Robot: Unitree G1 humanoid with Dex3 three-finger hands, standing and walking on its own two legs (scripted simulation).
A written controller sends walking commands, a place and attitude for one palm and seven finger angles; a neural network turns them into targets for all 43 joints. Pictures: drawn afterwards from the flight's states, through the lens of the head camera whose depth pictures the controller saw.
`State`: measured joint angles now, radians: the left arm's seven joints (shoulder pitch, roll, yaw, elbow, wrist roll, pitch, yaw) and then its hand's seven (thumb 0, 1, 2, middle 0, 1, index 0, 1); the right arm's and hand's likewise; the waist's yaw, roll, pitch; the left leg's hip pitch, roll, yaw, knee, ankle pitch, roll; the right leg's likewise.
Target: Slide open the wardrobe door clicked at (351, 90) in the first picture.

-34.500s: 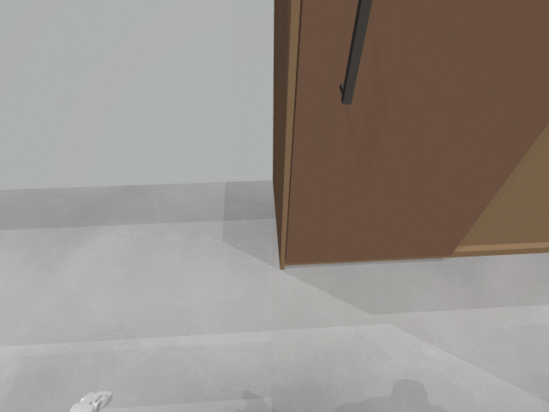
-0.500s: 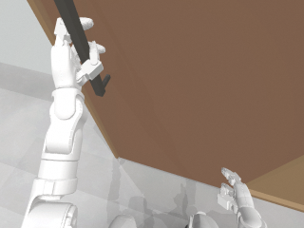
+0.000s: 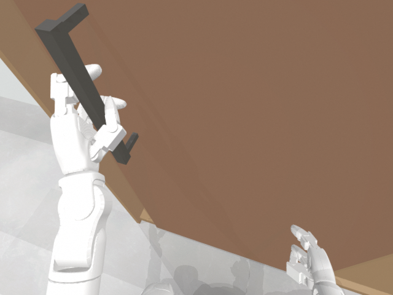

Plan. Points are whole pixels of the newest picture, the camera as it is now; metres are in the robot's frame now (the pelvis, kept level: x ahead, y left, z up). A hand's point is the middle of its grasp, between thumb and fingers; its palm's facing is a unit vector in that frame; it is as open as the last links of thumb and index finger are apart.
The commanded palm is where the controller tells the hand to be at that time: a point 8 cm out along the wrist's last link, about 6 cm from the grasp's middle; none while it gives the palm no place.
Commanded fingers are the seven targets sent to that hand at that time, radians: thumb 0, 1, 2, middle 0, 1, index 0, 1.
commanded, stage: step sideways, sliding the door along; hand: left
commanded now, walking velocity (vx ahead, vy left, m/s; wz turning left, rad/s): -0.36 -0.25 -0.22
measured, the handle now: (105, 102) +0.35 +0.20 +0.21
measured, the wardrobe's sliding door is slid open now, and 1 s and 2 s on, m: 0.10 0.30 0.47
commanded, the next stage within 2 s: none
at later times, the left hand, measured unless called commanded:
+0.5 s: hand (185, 150) +0.28 +0.06 +0.20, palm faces +0.14 -0.99 -0.01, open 7.1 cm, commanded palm +0.24 +0.04 +0.20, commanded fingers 0.00 0.90 0.90 -0.45 -1.40 -0.45 -1.40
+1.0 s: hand (248, 165) +0.26 -0.03 +0.20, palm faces +0.06 -1.00 -0.03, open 6.5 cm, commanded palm +0.23 -0.04 +0.20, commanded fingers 0.00 0.90 0.90 -0.45 -1.40 -0.45 -1.40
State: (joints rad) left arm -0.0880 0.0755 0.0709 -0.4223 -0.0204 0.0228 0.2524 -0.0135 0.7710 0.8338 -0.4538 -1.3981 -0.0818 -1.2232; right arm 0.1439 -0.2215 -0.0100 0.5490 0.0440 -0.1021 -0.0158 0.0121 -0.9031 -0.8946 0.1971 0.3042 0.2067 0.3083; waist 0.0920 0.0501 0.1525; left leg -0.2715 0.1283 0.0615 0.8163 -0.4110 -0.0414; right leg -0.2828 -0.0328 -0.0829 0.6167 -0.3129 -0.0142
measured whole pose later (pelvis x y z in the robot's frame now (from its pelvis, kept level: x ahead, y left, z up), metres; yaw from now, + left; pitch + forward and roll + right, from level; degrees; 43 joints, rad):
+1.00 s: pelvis -0.09 -0.13 +0.01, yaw -10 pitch -1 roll -4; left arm -0.23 0.18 0.04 -0.26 -0.06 0.00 0.17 0.00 0.76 0.86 -0.45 -1.40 -0.13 -1.32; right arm 0.14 -0.15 0.01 0.56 0.03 0.02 0.01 0.01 -0.90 -0.89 0.20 0.30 0.20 0.30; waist 0.10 0.04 0.14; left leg -0.18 0.27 0.09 0.50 -0.28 -0.13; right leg -0.30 -0.03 -0.05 0.62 -0.28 0.03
